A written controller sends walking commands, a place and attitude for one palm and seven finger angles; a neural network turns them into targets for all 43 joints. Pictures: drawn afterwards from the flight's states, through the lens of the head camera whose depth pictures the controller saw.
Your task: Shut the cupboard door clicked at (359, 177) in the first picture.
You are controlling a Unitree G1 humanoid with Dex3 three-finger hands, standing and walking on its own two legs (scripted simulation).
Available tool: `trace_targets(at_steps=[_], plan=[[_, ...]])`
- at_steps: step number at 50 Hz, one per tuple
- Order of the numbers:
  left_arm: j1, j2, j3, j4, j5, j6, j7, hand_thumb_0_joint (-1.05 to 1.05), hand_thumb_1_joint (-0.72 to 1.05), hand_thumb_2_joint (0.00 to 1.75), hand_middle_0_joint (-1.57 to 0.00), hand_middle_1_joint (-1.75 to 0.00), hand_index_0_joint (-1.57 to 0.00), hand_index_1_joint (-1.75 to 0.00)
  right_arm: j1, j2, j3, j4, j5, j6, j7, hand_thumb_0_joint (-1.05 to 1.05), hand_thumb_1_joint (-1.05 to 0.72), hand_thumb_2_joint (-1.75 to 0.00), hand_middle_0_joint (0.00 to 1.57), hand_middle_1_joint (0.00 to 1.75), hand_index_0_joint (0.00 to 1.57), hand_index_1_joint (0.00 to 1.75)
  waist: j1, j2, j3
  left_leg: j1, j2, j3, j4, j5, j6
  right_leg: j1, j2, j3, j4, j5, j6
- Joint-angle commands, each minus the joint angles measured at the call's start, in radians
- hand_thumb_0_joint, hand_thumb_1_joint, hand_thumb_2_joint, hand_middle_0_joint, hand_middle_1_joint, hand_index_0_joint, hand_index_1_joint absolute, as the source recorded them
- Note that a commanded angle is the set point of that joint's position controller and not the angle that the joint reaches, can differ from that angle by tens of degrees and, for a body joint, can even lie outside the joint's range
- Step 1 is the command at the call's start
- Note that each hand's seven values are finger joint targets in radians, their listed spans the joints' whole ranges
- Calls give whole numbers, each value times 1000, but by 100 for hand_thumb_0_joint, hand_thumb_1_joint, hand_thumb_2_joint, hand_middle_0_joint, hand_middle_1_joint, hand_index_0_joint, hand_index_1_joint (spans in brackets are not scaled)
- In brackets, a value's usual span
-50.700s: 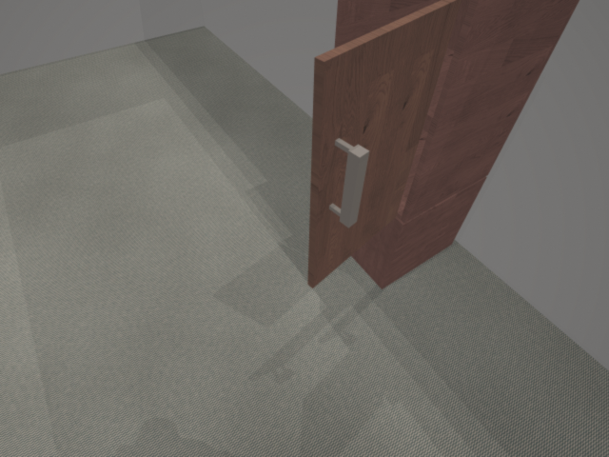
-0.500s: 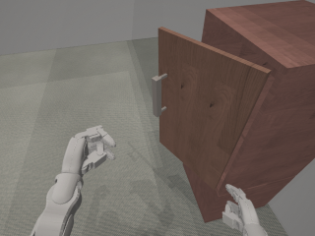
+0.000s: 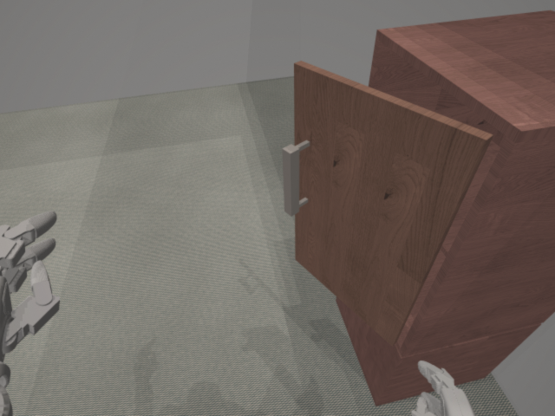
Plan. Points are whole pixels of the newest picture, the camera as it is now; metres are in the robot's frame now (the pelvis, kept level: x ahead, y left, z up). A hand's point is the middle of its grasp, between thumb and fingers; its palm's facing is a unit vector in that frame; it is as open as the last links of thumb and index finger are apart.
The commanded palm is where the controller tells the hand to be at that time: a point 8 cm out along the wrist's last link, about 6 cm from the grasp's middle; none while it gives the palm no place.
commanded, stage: draw the hand back to the body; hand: left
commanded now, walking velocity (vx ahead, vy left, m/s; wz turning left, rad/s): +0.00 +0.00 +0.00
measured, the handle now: (298, 178) +0.60 +0.03 +0.01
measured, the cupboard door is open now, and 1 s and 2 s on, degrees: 28 28 28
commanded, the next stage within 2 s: step back with the hand held close in 0.32 s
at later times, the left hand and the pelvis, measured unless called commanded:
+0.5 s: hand (63, 304) +0.18 +0.26 +0.16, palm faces +0.43 -0.80 -0.41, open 7.4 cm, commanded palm +0.13 +0.29 +0.17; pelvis -0.01 -0.01 +0.00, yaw +0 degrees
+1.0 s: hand (43, 322) +0.16 +0.27 +0.15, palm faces +0.35 -0.80 -0.49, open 7.4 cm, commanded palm +0.10 +0.31 +0.17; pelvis -0.05 +0.02 -0.01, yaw -2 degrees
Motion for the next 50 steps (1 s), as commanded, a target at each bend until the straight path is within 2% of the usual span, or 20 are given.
trace_targets(at_steps=[1, 4, 7, 10, 11, 14, 17, 22, 23, 24, 26, 28, 29, 32, 35, 37, 44, 45, 46, 50], plan=[[-118, 113, 47, -177, 7, -70, 11, 0, 90, 90, -20, -30, -20, -30, -143, -110, -47, -160, -3, -71, 0, 0, -90, -90, 20, 30, 20, 30, -15, -31, -14, 9, 132, -105, -78, 246, -110, -47, -38, 14, -34, 124, -8], [-133, 132, 61, -175, 10, -76, 18, 0, 90, 90, -20, -30, -20, -30, -145, -108, -48, -160, -4, -76, -7, 0, -90, -90, 20, 30, 20, 30, -12, -65, -29, -1, 121, -95, -82, 167, -94, -40, -37, 18, -38, 93, -7], [-159, 166, 85, -223, 13, -88, 25, 0, 90, 90, -20, -30, -20, -30, -152, -105, -43, -156, -7, -88, -11, 0, -90, -90, 20, 30, 20, 30, -3, -17, -59, -4, 118, -101, -85, 164, -96, -9, -39, 22, -33, 96, -12], [-144, 196, 119, -221, 12, -89, 31, 0, 90, 90, -20, -30, -20, -30, -157, -102, -38, -150, -9, -96, -15, 0, -90, -90, 20, 30, 20, 30, 8, 2, -46, -23, 117, -100, -91, 157, -97, 8, -37, 24, -40, 95, -16], [-146, 173, 101, -234, 10, -91, 27, 0, 90, 90, -20, -30, -20, -30, -161, -94, -35, -155, -7, -98, -15, 0, -90, -90, 20, 30, 20, 30, 6, 27, -47, -16, 114, -95, -90, 166, -98, 7, -39, 26, -38, 99, -17], [-128, 162, 103, -199, 7, -85, 25, 0, 90, 90, -20, -30, -20, -30, -156, -92, -33, -148, -10, -96, -12, 0, -90, -90, 20, 30, 20, 30, 3, 15, -3, -26, 117, -96, -95, 168, -103, -10, -34, 21, -42, 101, -17], [-115, 151, 96, -184, 5, -82, 19, 0, 90, 90, -20, -30, -20, -30, -155, -94, -36, -149, -10, -93, -9, 0, -90, -90, 20, 30, 20, 30, 2, -15, -8, -20, 118, -89, -92, 190, -100, -7, -35, 23, -47, 114, -15], [-128, 155, 94, -200, 5, -84, 16, 0, 90, 90, -20, -30, -20, -30, -157, -97, -39, -154, -10, -88, -6, 0, -90, -90, 20, 30, 20, 30, 1, -19, -27, -13, 116, -86, -91, 170, -92, -5, -36, 27, -51, 103, -13], [-249, 290, 231, -271, 12, -137, 28, 0, 90, 90, -20, -30, -20, -30, -162, -130, -50, -189, -1, -76, -10, 0, -90, -90, 20, 30, 20, 30, -32, -12, -2, -107, 139, -112, -59, 60, -47, -34, -87, 142, -68, 128, -14], [-134, 215, 181, -181, 4, -148, 24, 0, 90, 90, -20, -30, -20, -30, -147, -114, -49, -165, -8, -67, -18, 0, -90, -90, 20, 30, 20, 30, -36, -64, -22, -84, 128, -113, -24, 64, -38, -64, -121, 160, -80, 128, -23], [-86, 166, 133, -164, 8, -162, 16, 0, 90, 90, -20, -30, -20, -30, -143, -116, -55, -160, -9, -51, -12, 0, -90, -90, 20, 30, 20, 30, -45, -70, -46, -69, 134, -109, 16, 120, -47, -91, -152, 180, -66, 185, -33], [-51, 161, 125, -148, 10, -169, 17, 0, 90, 90, -20, -30, -20, -30, -132, -121, -65, -163, -7, -36, -12, 0, -90, -90, 20, 30, 20, 30, -48, -71, -86, -63, 145, -104, 26, 174, -51, -91, -156, 171, -26, 246, -29], [-49, 164, 121, -165, 12, -171, 19, 0, 90, 90, -20, -30, -20, -30, -131, -125, -69, -168, -6, -29, -13, 0, -90, -90, 20, 30, 20, 30, -50, -53, -102, -66, 151, -104, 26, 203, -51, -85, -153, 165, -3, 277, -25], [-24, 200, 156, -193, 12, -173, 28, 0, 90, 90, -20, -30, -20, -30, -131, -125, -75, -184, -3, -15, -22, 0, -90, -90, 20, 30, 20, 30, -46, -66, -149, -81, 168, -107, 30, 336, -57, -49, -140, 140, 72, 383, -15], [-7, 246, 198, -241, 14, -172, 35, 0, 90, 90, -20, -30, -20, -30, -136, -130, -80, -202, -2, 2, -28, 0, -90, -90, 20, 30, 20, 30, -44, -64, -172, -109, 181, -116, 35, 401, -58, -31, -128, 131, 117, 419, -5], [17, 234, 193, -254, 11, -174, 37, 0, 90, 90, -20, -30, -20, -30, -128, -126, -80, -217, 0, 13, -29, 0, -90, -90, 20, 30, 20, 30, -47, -64, -172, -135, 189, -123, 38, 417, -59, -26, -124, 135, 143, 417, -5], [48, 238, 213, -276, 15, -190, 45, 0, 90, 90, -20, -30, -20, -30, -119, -136, -85, -238, -3, 12, -32, 0, -90, -90, 20, 30, 20, 30, -46, -32, -135, -298, 222, -173, -24, 188, -25, -6, -89, 140, 190, 252, 11], [44, 250, 227, -289, 21, -195, 45, 0, 90, 90, -20, -30, -20, -30, -124, -144, -87, -238, -7, 6, -31, 0, -90, -90, 20, 30, 20, 30, -43, -9, -131, -329, 227, -183, -40, 152, -19, 13, -81, 134, 200, 242, 14], [44, 234, 213, -281, 21, -197, 44, 0, 90, 90, -20, -30, -20, -30, -121, -138, -83, -241, -6, 3, -32, 0, -90, -90, 20, 30, 20, 30, -45, -16, -116, -359, 231, -190, -51, 108, -13, 13, -79, 135, 213, 219, 16], [18, 236, 225, -268, 35, -209, 48, 0, 90, 90, -20, -30, -20, -30, -111, -146, -87, -238, -10, -10, -33, 0, -90, -90, 20, 30, 20, 30, -50, -31, -83, -499, 243, -219, -92, -154, 14, 62, -69, 144, 241, 160, 19]])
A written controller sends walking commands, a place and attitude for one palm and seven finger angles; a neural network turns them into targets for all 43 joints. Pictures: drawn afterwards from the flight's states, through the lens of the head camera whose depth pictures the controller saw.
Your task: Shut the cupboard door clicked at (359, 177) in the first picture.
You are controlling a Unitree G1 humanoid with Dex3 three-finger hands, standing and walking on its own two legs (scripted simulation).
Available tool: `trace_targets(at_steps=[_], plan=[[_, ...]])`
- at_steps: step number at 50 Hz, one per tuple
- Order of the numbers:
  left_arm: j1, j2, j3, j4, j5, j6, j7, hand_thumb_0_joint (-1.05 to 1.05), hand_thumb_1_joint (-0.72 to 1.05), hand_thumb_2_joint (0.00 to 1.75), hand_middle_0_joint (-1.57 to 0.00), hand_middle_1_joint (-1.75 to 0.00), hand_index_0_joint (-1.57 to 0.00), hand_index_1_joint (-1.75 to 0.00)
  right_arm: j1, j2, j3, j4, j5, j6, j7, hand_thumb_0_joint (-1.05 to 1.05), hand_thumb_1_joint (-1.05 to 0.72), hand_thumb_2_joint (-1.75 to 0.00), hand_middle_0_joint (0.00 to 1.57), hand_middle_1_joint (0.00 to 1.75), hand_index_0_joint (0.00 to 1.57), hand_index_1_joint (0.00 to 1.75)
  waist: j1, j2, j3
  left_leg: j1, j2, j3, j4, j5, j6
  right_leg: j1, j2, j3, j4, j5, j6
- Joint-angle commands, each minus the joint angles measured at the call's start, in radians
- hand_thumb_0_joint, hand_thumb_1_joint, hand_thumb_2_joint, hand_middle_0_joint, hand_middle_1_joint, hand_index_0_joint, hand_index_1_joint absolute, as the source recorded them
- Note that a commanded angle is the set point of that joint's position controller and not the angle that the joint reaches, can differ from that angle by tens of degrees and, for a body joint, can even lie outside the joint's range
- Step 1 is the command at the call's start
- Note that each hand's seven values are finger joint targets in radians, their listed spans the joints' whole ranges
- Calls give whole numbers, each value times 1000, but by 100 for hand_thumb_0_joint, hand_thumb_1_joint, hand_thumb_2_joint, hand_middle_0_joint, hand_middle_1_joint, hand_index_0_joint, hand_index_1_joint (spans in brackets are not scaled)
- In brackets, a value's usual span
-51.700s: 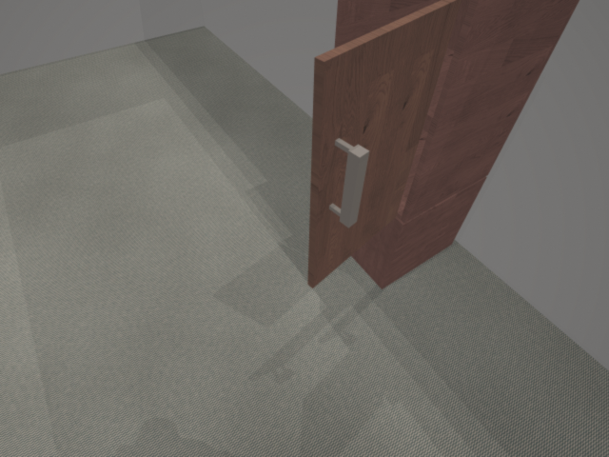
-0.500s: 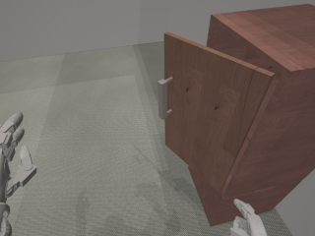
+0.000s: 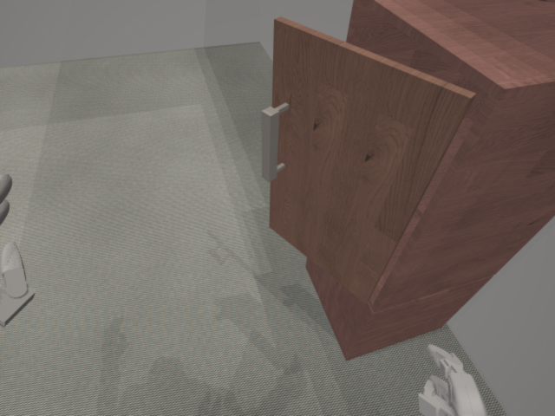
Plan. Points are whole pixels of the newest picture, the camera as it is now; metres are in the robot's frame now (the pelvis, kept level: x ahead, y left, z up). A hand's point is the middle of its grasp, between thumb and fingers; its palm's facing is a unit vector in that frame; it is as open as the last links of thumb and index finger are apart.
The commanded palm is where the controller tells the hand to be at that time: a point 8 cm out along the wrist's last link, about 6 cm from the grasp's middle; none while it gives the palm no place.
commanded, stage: step back with the hand held close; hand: left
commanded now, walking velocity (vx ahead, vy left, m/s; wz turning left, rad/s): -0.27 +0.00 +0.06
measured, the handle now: (276, 143) +0.65 +0.04 +0.02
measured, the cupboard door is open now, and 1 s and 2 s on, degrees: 28 28 28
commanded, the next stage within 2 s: stop stepping back and stand still in 0.86 s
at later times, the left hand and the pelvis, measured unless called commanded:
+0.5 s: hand out of the picture +0.14 +0.27 +0.17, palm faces +0.41 -0.79 -0.46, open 7.4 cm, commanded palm +0.08 +0.30 +0.19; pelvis -0.06 +0.00 +0.00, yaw +0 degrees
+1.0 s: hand out of the picture +0.03 +0.28 +0.16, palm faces +0.45 -0.78 -0.44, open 7.4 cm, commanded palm -0.05 +0.31 +0.19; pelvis -0.17 +0.00 +0.00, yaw +3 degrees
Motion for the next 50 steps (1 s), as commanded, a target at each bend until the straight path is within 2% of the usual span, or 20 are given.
trace_targets(at_steps=[1, 9, 12, 17, 19, 22, 26, 28, 30, 33, 35, 36, 37, 38, 41, 44, 46, 47, 49, 50], plan=[[-59, 151, 125, -181, 12, -72, 25, 0, 90, 90, -20, -30, -20, -30, -91, -137, -52, -155, -5, -59, -8, 0, -90, -90, 20, 30, 20, 30, 4, 37, -80, -309, 239, -289, -243, -222, -18, 304, -67, 110, 76, 127, -8], [-148, 143, 131, -223, 43, -101, 27, 0, 90, 90, -20, -30, -20, -30, -75, -140, -54, -145, -22, -92, -7, 0, -90, -90, 20, 30, 20, 30, 5, 95, -38, -459, 310, -380, -350, -469, -9, 359, -10, 56, 206, 38, 9], [-130, 139, 129, -243, 38, -118, 23, 0, 90, 90, -20, -30, -20, -30, -72, -136, -54, -140, -24, -106, 2, 0, -90, -90, 20, 30, 20, 30, -1, 82, -46, -363, 293, -377, -320, -349, -48, 307, -6, 60, 157, 73, 0], [-96, 141, 139, -256, 31, -134, 18, 0, 90, 90, -20, -30, -20, -30, -72, -129, -56, -121, -37, -121, 11, 0, -90, -90, 20, 30, 20, 30, 6, 116, -109, -289, 322, -378, -318, -197, -28, 308, 11, 47, 174, 10, 4], [-85, 138, 137, -243, 28, -135, 16, 0, 90, 90, -20, -30, -20, -30, -79, -127, -56, -114, -39, -121, 13, 0, -90, -90, 20, 30, 20, 30, 4, 115, -88, -298, 332, -381, -334, -229, -24, 298, 20, 42, 168, -41, 4], [-69, 139, 134, -242, 17, -143, 14, 0, 90, 90, -20, -30, -20, -30, -86, -121, -54, -96, -35, -131, 17, 0, -90, -90, 20, 30, 20, 30, 4, 95, -108, -195, 309, -352, -296, -94, -29, 252, 17, 30, 60, -2, -1], [-57, 148, 124, -272, 2, -145, 13, 0, 90, 90, -20, -30, -20, -30, -102, -115, -53, -77, -33, -142, 18, 0, -90, -90, 20, 30, 20, 30, 10, 136, -214, -53, 286, -303, -266, 76, -57, 232, 13, 17, 5, 30, 0], [-33, 161, 137, -284, -2, -136, 14, 0, 90, 90, -20, -30, -20, -30, -107, -119, -60, -86, -25, -139, 18, 0, -90, -90, 20, 30, 20, 30, 9, 139, -251, -52, 283, -287, -281, 4, -63, 239, 23, 9, 25, -9, -1], [27, 198, 189, -285, -3, -125, 17, 0, 90, 90, -20, -30, -20, -30, -123, -118, -61, -103, -27, -134, 19, 0, -90, -90, 20, 30, 20, 30, 17, 156, -240, -177, 284, -303, -328, -229, -59, 309, 24, 5, 24, -50, -11], [37, 194, 189, -267, -1, -114, 18, 0, 90, 90, -20, -30, -20, -30, -129, -109, -59, -117, -22, -111, 15, 0, -90, -90, 20, 30, 20, 30, 3, 88, -143, -316, 221, -235, -255, -411, -84, 248, -37, 64, -43, -193, -50], [31, 221, 201, -259, -4, -105, 32, 0, 90, 90, -20, -30, -20, -30, -97, -91, -62, -95, -32, -103, 20, 0, -90, -90, 20, 30, 20, 30, -5, -61, -127, -143, 134, -164, 23, -264, -130, -33, -216, 259, -219, -293, -124], [12, 195, 158, -242, -6, -102, 43, 0, 90, 90, -20, -30, -20, -30, -68, -69, -61, -70, -32, -96, 23, 0, -90, -90, 20, 30, 20, 30, -19, -168, -127, -19, 83, -124, 218, -158, -156, -176, -339, 353, -309, -239, -169], [-8, 184, 137, -224, 2, -94, 55, 0, 90, 90, -20, -30, -20, -30, -57, -71, -64, -57, -30, -87, 25, 0, -90, -90, 20, 30, 20, 30, -20, -204, -116, -34, 70, -111, 374, -163, -157, -194, -400, 364, -327, -106, -190], [-32, 178, 119, -214, 11, -82, 63, 0, 90, 90, -20, -30, -20, -30, -67, -65, -59, -56, -27, -81, 24, 0, -90, -90, 20, 30, 20, 30, -19, -198, -96, -91, 72, -119, 460, -202, -150, -163, -401, 329, -301, 37, -188], [-120, 176, 89, -201, 40, -66, 74, 0, 90, 90, -20, -30, -20, -30, -87, -50, -36, -46, -35, -75, 4, 0, -90, -90, 20, 30, 20, 30, -20, -87, -23, -113, 109, -119, 306, -189, -147, -87, -306, 197, -183, 348, -139], [-141, 197, 91, -260, 39, -72, 77, 0, 90, 90, -20, -30, -20, -30, -74, -73, -42, -36, -27, -86, -17, 0, -90, -90, 20, 30, 20, 30, -27, -2, -97, -32, 92, -64, -99, 50, -133, 64, -199, 111, -38, 478, -51], [-107, 218, 134, -311, 34, -93, 66, 0, 90, 90, -20, -30, -20, -30, -77, -100, -68, -62, -15, -102, -24, 0, -90, -90, 20, 30, 20, 30, -5, 108, -197, -56, 231, -171, -140, 307, -86, 178, -64, 45, 51, 350, 28], [-26, 211, 159, -264, 25, -101, 56, 0, 90, 90, -20, -30, -20, -30, -62, -96, -78, -65, -10, -110, -18, 0, -90, -90, 20, 30, 20, 30, -8, 96, -242, -84, 261, -187, -149, 275, -73, 220, -39, 25, 76, 251, 37], [-16, 196, 180, -333, 15, -99, 40, 0, 90, 90, -20, -30, -20, -30, -94, -98, -64, -85, -35, -121, -6, 0, -90, -90, 20, 30, 20, 30, 7, 246, -204, -251, 349, -285, -262, 98, -21, 265, 2, -13, 241, 3, 39], [-21, 200, 193, -363, 17, -100, 37, 0, 90, 90, -20, -30, -20, -30, -83, -92, -63, -87, -38, -138, -2, 0, -90, -90, 20, 30, 20, 30, 13, 234, -187, -258, 356, -300, -273, -11, -13, 247, 4, -10, 250, -84, 31]])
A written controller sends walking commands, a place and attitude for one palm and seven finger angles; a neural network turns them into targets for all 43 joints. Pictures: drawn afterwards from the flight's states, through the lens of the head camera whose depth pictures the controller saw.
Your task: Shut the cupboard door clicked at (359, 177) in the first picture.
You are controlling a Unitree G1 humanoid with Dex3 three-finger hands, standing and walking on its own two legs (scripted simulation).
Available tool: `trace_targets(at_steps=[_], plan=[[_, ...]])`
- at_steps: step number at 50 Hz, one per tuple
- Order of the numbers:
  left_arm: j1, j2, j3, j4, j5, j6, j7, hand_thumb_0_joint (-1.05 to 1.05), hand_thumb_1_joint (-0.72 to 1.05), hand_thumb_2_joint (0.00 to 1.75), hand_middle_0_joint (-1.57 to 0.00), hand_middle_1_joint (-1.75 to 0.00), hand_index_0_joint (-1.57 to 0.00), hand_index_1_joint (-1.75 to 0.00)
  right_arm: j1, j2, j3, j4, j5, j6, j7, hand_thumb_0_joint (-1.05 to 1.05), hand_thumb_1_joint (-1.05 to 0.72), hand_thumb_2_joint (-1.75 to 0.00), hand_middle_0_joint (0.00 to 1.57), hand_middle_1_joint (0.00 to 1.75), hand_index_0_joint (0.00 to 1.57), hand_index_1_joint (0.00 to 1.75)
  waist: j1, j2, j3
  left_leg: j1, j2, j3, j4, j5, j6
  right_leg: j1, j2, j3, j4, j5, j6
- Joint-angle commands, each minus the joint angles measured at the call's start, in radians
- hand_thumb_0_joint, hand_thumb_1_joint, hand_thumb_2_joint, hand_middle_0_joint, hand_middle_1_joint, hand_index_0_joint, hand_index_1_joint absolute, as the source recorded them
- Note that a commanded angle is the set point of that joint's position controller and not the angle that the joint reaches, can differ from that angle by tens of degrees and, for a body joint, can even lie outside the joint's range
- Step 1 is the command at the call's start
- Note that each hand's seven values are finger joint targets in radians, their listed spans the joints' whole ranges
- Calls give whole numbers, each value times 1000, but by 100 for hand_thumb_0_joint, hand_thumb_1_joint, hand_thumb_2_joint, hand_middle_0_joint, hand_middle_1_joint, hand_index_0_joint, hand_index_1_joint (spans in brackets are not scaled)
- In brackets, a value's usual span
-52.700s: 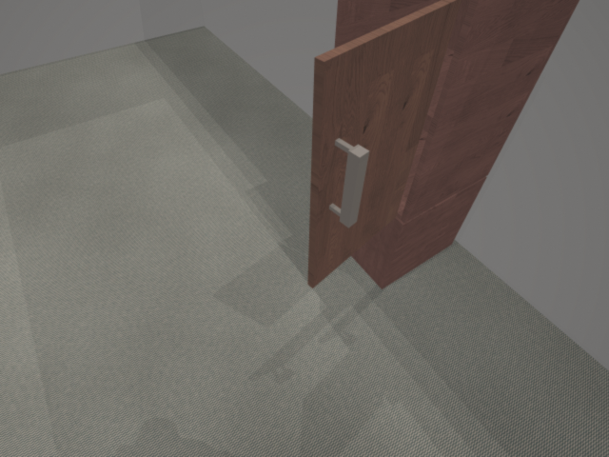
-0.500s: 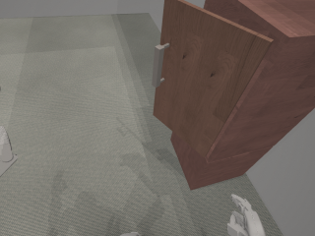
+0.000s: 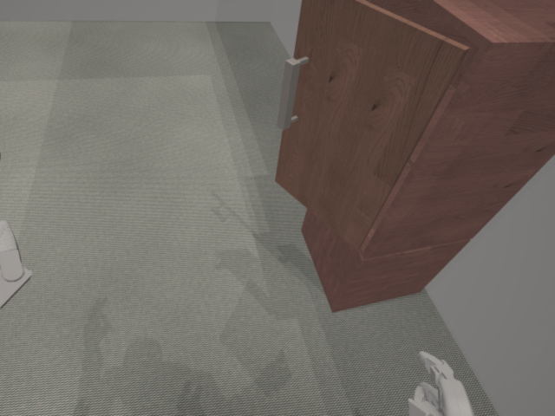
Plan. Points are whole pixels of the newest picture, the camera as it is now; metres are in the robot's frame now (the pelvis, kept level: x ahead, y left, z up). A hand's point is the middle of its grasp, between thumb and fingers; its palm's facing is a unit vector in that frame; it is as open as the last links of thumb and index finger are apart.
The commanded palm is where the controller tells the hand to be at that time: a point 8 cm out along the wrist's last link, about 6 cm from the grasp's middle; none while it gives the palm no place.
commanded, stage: stop stepping back and stand still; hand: left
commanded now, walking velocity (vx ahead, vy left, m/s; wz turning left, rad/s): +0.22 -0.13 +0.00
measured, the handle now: (293, 94) +0.82 +0.00 +0.02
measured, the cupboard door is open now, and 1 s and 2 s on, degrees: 28 28 28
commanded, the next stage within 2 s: let the arm hang, fingers relaxed in 1.44 s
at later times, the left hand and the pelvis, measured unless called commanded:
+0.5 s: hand out of the picture +0.13 +0.29 +0.19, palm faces +0.49 -0.80 -0.36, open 7.4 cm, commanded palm +0.07 +0.32 +0.19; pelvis -0.07 +0.02 +0.01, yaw +1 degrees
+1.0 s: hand out of the picture +0.07 +0.31 +0.19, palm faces +0.44 -0.78 -0.45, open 7.4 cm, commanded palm +0.02 +0.35 +0.19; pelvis -0.12 +0.05 +0.01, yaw +0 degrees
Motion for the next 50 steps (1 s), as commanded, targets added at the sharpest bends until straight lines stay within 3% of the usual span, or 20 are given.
trace_targets(at_steps=[1, 5, 7, 10, 12, 16, 21, 24, 26, 30, 31, 34, 36, 37, 39, 43, 45, 47, 49, 50], plan=[[44, 157, 158, -292, -15, -78, 2, 0, 90, 90, -20, -30, -20, -30, -50, -140, -44, -178, -9, -96, 6, 0, -90, -90, 20, 30, 20, 30, 26, 276, -172, -161, 261, -210, -307, -72, 90, 304, 52, -2, 140, -130, -11], [50, 151, 156, -189, -7, -50, 12, 0, 90, 90, -20, -30, -20, -30, -25, -140, -19, -156, -3, -121, 11, 0, -90, -90, 20, 30, 20, 30, 9, 165, -96, -131, 134, -127, -265, -341, 17, 302, 35, 30, -143, -95, -32], [-50, 92, 68, -147, -20, -40, 18, 0, 90, 90, -20, -30, -20, -30, -14, -131, -15, -134, -4, -118, 7, 0, -90, -90, 20, 30, 20, 30, -10, 127, -98, 59, 75, -73, -193, -189, -18, 154, -2, 72, -222, -126, -69], [-43, 133, 85, -141, -5, -6, 29, 0, 90, 90, -20, -30, -20, -30, -52, -130, -11, -136, -8, -114, -1, 0, -90, -90, 20, 30, 20, 30, 4, 130, -104, 113, 62, -66, -216, -279, -17, 102, 1, 74, -274, -328, -70], [-81, 102, 41, -145, 1, 2, 31, 0, 90, 90, -20, -30, -20, -30, -65, -118, 4, -138, -12, -104, -6, 0, -90, -90, 20, 30, 20, 30, 1, 138, -28, 62, 56, -79, -245, -318, -17, 81, 2, 71, -290, -357, -77], [-133, 133, 55, -184, 7, -4, 40, 0, 90, 90, -20, -30, -20, -30, -65, -113, 7, -125, -20, -113, -12, 0, -90, -90, 20, 30, 20, 30, -1, 141, -25, 72, 54, -90, -250, -305, -9, 100, 0, 53, -264, -325, -89], [-84, 114, 57, -168, 5, -4, 39, 0, 90, 90, -20, -30, -20, -30, -59, -117, 3, -130, -13, -120, -12, 0, -90, -90, 20, 30, 20, 30, 9, 258, -45, 11, 99, -154, -391, -435, -5, 207, 66, -43, -140, -252, -65], [-51, 110, 61, -113, 5, 4, 35, 0, 90, 90, -20, -30, -20, -30, -49, -118, -6, -133, -9, -109, -10, 0, -90, -90, 20, 30, 20, 30, 16, 220, -29, -62, 98, -126, -389, -456, -6, 267, 73, -54, -144, -228, -60], [-46, 107, 55, -101, 5, 2, 30, 0, 90, 90, -20, -30, -20, -30, -49, -112, -8, -133, -11, -104, -4, 0, -90, -90, 20, 30, 20, 30, 14, 137, -33, -18, 57, -63, -282, -355, -18, 216, 25, -1, -220, -262, -82], [-102, 121, 49, -108, 5, -4, 27, 0, 90, 90, -20, -30, -20, -30, -31, -123, -22, -104, -17, -84, 2, 0, -90, -90, 20, 30, 20, 30, -3, -52, -8, 170, -16, 11, 145, -115, -36, -123, -166, 254, -414, -492, -185], [-143, 112, 28, -126, 8, -6, 30, 0, 90, 90, -20, -30, -20, -30, -28, -117, -15, -100, -14, -80, 3, 0, -90, -90, 20, 30, 20, 30, -12, -71, -8, 174, -7, 2, 165, -90, -31, -131, -181, 234, -392, -474, -187], [-222, 112, 27, -111, 15, -15, 33, 0, 90, 90, -20, -30, -20, -30, -42, -133, -10, -107, -5, -95, -9, 0, -90, -90, 20, 30, 20, 30, -14, 83, 32, 165, 40, -92, -124, -227, -6, -107, -56, 92, -224, -432, -88], [-221, 118, 49, -178, 25, -29, 32, 0, 90, 90, -20, -30, -20, -30, -59, -145, -5, -125, 3, -121, -18, 0, -90, -90, 20, 30, 20, 30, -4, 407, 2, -23, 198, -367, -524, -669, 20, 100, 93, -31, 133, -290, -20], [-233, 127, 61, -210, 34, -33, 29, 0, 90, 90, -20, -30, -20, -30, -66, -135, -9, -137, -3, -130, -16, 0, -90, -90, 20, 30, 20, 30, 9, 460, 10, -134, 247, -418, -606, -757, 39, 190, 111, -29, 288, -228, -15], [-182, 128, 64, -212, 31, -31, 22, 0, 90, 90, -20, -30, -20, -30, -54, -112, -14, -135, -10, -147, 4, 0, -90, -90, 20, 30, 20, 30, 23, 326, -11, -114, 229, -333, -578, -608, 31, 213, 102, -35, 318, -235, -31], [-11, 110, 55, -198, 13, -18, 24, 0, 90, 90, -20, -30, -20, -30, -51, -98, 2, -142, -11, -141, 20, 0, -90, -90, 20, 30, 20, 30, 27, 299, -57, -29, 146, -155, -480, -413, -11, 351, 95, -107, -122, -217, -53], [46, 137, 84, -151, 14, -4, 25, 0, 90, 90, -20, -30, -20, -30, -29, -99, 4, -136, -19, -118, 24, 0, -90, -90, 20, 30, 20, 30, 19, 174, -63, -11, 64, -63, -303, -246, -38, 356, 9, -2, -305, -149, -88], [-48, 173, 111, -150, -2, -10, 26, 0, 90, 90, -20, -30, -20, -30, -32, -112, -2, -124, -33, -94, 27, 0, -90, -90, 20, 30, 20, 30, 3, 40, -62, 121, 37, -29, -15, -64, -50, 115, -190, 238, -420, -243, -187], [-43, 108, 54, -63, -6, 14, 27, 0, 90, 90, -20, -30, -20, -30, -18, -114, -18, -106, -7, -78, 22, 0, -90, -90, 20, 30, 20, 30, 8, -112, -38, 106, 23, -54, 121, -68, -42, 8, -232, 315, -427, -436, -212], [-57, 116, 59, -67, -7, 21, 31, 0, 90, 90, -20, -30, -20, -30, -26, -123, -20, -109, -3, -71, 21, 0, -90, -90, 20, 30, 20, 30, 5, -105, -35, 101, 26, -54, 131, -50, -37, 8, -224, 297, -403, -407, -211]])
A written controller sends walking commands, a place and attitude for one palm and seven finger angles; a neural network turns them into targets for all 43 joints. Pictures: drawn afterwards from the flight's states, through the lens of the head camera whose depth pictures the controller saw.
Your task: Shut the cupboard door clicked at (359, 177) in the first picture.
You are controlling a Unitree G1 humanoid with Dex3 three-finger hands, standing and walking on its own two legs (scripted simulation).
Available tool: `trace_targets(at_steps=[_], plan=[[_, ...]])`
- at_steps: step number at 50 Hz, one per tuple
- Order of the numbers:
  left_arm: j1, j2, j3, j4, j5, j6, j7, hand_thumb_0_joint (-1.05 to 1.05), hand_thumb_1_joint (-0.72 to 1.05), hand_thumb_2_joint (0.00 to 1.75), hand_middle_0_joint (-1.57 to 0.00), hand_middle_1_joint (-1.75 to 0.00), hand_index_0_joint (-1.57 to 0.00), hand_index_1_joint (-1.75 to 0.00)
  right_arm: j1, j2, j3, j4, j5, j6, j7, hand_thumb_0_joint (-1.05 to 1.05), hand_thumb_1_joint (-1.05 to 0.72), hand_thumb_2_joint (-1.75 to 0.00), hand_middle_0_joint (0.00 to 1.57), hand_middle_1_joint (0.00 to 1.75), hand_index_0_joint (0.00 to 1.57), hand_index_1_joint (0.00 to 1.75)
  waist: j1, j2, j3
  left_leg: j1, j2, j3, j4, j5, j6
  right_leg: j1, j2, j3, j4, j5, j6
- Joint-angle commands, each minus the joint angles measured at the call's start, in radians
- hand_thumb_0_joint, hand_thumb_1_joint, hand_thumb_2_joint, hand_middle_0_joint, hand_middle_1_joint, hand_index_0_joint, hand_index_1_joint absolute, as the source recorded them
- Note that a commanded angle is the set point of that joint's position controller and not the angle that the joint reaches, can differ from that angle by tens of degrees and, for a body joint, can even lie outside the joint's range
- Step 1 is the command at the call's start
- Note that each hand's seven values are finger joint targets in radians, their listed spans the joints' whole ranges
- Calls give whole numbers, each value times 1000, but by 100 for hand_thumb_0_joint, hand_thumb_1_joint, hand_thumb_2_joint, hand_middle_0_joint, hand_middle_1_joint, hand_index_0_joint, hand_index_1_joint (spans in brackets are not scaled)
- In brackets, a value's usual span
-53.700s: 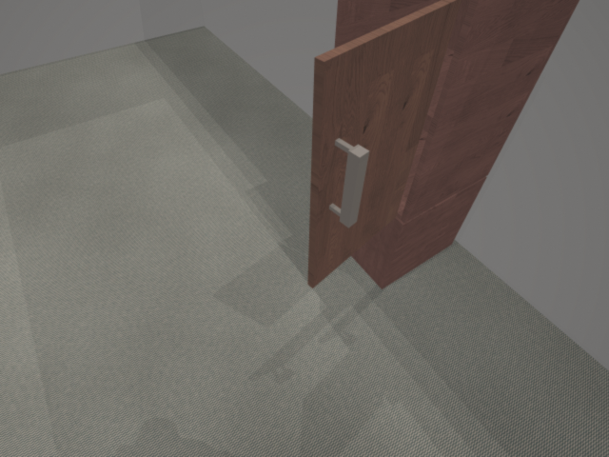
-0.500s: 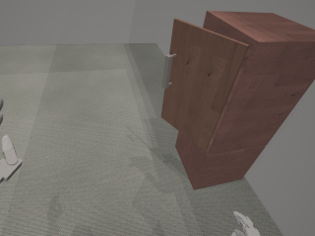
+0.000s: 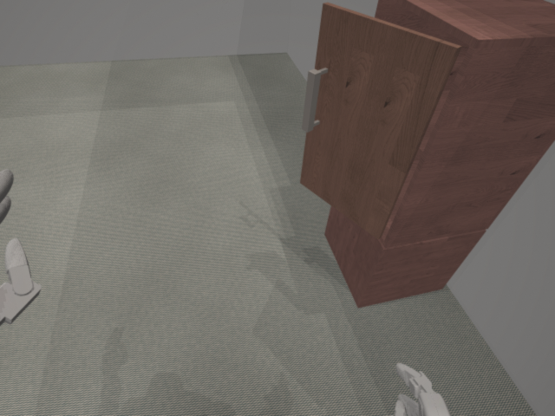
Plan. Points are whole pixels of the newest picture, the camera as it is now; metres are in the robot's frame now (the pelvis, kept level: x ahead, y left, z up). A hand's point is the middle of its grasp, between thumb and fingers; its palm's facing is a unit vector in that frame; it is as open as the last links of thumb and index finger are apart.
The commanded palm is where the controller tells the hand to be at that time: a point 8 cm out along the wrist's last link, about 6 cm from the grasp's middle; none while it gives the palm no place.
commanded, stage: stop stepping back and stand still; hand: left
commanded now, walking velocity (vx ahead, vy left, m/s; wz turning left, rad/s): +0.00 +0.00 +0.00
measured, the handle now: (315, 100) +0.93 -0.05 +0.01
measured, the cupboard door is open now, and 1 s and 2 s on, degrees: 28 28 28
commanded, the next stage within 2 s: let the arm hang, fingers relaxed in 0.44 s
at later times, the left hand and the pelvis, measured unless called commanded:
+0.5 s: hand (21, 275) +0.22 +0.30 +0.16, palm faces +0.38 -0.79 -0.48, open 7.4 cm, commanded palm +0.16 +0.33 +0.18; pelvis +0.02 +0.04 +0.01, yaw -1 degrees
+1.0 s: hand out of the picture -0.05 +0.19 -0.18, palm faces +0.00 -0.99 -0.13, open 7.2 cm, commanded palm none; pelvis +0.02 +0.02 +0.01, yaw -1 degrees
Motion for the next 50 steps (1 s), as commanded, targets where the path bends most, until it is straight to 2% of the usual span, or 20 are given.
trace_targets(at_steps=[1, 3, 5, 6, 7, 8, 10, 13, 16, 18, 25, 26, 27, 28, 30, 32, 33, 39, 44, 50], plan=[[-121, 131, 75, -79, -8, -19, 30, 0, 90, 90, -20, -30, -20, -30, -93, -150, -74, -120, 17, -7, -19, 0, -90, -90, 20, 30, 20, 30, -31, -148, 13, 121, 63, -100, 125, -30, 5, -228, -291, 307, -211, -322, -103], [-192, 147, 70, -111, 3, -36, 31, 0, 90, 90, -20, -30, -20, -30, -111, -155, -66, -116, 19, -19, -33, 0, -90, -90, 20, 30, 20, 30, -29, -32, 29, 198, 66, -103, -44, -16, 22, -229, -202, 211, -136, -249, -34], [-199, 179, 92, -156, 7, -51, 28, 0, 90, 90, -20, -30, -20, -30, -131, -164, -68, -131, 27, -43, -48, 0, -90, -90, 20, 30, 20, 30, -16, 48, 10, 214, 121, -166, -161, -25, 42, -173, -117, 143, -75, -150, 18], [-165, 170, 91, -170, 4, -60, 23, 0, 90, 90, -20, -30, -20, -30, -128, -157, -60, -135, 26, -50, -48, 0, -90, -90, 20, 30, 20, 30, -21, 104, 2, 177, 157, -231, -264, -208, 42, -140, -86, 99, -29, -213, 34], [-147, 158, 98, -182, 7, -63, 21, 0, 90, 90, -20, -30, -20, -30, -125, -158, -53, -141, 20, -55, -48, 0, -90, -90, 20, 30, 20, 30, -20, 187, 10, 88, 197, -338, -415, -403, 48, -72, -31, 56, 74, -198, 53], [-156, 157, 103, -208, 14, -65, 20, 0, 90, 90, -20, -30, -20, -30, -127, -157, -54, -148, 15, -61, -49, 0, -90, -90, 20, 30, 20, 30, -11, 239, 28, 3, 236, -401, -506, -529, 54, -18, -9, 47, 165, -167, 60], [-148, 190, 139, -232, 17, -75, 22, 0, 90, 90, -20, -30, -20, -30, -111, -148, -64, -150, 4, -77, -47, 0, -90, -90, 20, 30, 20, 30, -1, 192, 1, 2, 231, -371, -500, -451, 46, 33, -17, 40, 143, -130, 52], [-23, 155, 123, -194, 11, -73, 19, 0, 90, 90, -20, -30, -20, -30, -91, -147, -66, -157, 8, -78, -36, 0, -90, -90, 20, 30, 20, 30, -6, 157, -53, 46, 166, -233, -413, -309, 13, 104, -24, 21, -31, -106, 35], [26, 144, 125, -153, -6, -68, 18, 0, 90, 90, -20, -30, -20, -30, -87, -147, -65, -159, 5, -63, -25, 0, -90, -90, 20, 30, 20, 30, -15, 107, -80, 97, 126, -176, -318, -117, -18, 92, -67, 48, -101, -57, 13], [30, 152, 139, -134, -11, -62, 19, 0, 90, 90, -20, -30, -20, -30, -92, -156, -73, -154, 13, -53, -26, 0, -90, -90, 20, 30, 20, 30, -11, 42, -107, 123, 133, -177, -309, -131, -8, 66, -68, 59, -91, -93, 17], [-37, 172, 129, -173, -9, -55, 23, 0, 90, 90, -20, -30, -20, -30, -114, -157, -64, -153, 13, -48, -40, 0, -90, -90, 20, 30, 20, 30, -11, 81, -94, 159, 150, -199, -341, -110, -4, 41, -62, 54, -79, -42, 28], [-55, 145, 97, -176, -7, -56, 22, 0, 90, 90, -20, -30, -20, -30, -112, -151, -61, -154, 14, -49, -41, 0, -90, -90, 20, 30, 20, 30, -14, 81, -84, 166, 147, -193, -333, -99, -3, 31, -66, 55, -82, -38, 28], [-62, -45, -306, 627, 82, 81, -122, 0, 90, 90, -20, -30, -20, -30, -144, -348, -107, 69, 14, -102, 38, 0, -90, -90, 20, 30, 20, 30, -40, 41, 26, 131, 144, -188, -51, 380, 20, -109, -158, 45, 3, 191, 10], [-73, -34, -291, 658, 62, 154, -131, 0, 90, 90, -20, -30, -20, -30, -65, -299, -113, 70, 25, -42, 40, 0, -90, -90, 20, 30, 20, 30, -35, 13, -101, 272, 146, -136, -3, 500, -6, -115, -177, 118, -21, 199, 0], [-156, -34, -313, 729, 68, 154, -132, 0, 90, 90, -20, -30, -20, -30, -35, -298, -108, 77, 11, -13, 41, 0, -90, -90, 20, 30, 20, 30, -31, -115, -132, 281, 159, -174, 20, 537, 33, -141, -156, 109, 27, 141, -16], [-202, -12, -323, 844, 64, 157, -133, 0, 90, 90, -20, -30, -20, -30, -60, -317, -95, 90, 3, 11, 39, 0, -90, -90, 20, 30, 20, 30, -26, -168, -104, 239, 167, -219, -37, 447, 68, -117, -146, 114, 27, 49, -11], [-225, -6, -327, 910, 64, 160, -135, 0, 90, 90, -20, -30, -20, -30, -73, -324, -91, 101, -2, 21, 39, 0, -90, -90, 20, 30, 20, 30, -25, -153, -76, 217, 167, -243, -79, 375, 75, -111, -139, 118, 24, -10, -9], [-244, -29, -375, 1297, 58, 182, -135, 0, 90, 90, -20, -30, -20, -30, -97, -251, -60, 213, -17, 78, 38, 0, -90, -90, 20, 30, 20, 30, -9, 51, 46, 119, 122, -246, -284, -67, 58, -51, -138, 151, -66, -114, -9], [-195, -81, -391, 1500, 50, 166, -131, 0, 90, 90, -20, -30, -20, -30, -31, -193, -53, 323, -9, 79, 22, 0, -90, -90, 20, 30, 20, 30, -20, 134, -1, 230, 108, -202, -267, 22, 50, -23, -159, 167, -140, -58, -19], [-156, -119, -405, 1627, 47, 159, -125, 0, 90, 90, -20, -30, -20, -30, 37, -184, -59, 415, 2, 82, 5, 0, -90, -90, 20, 30, 20, 30, -28, 31, 44, 288, 122, -192, -256, 79, 60, -40, -158, 152, -191, -36, -17]])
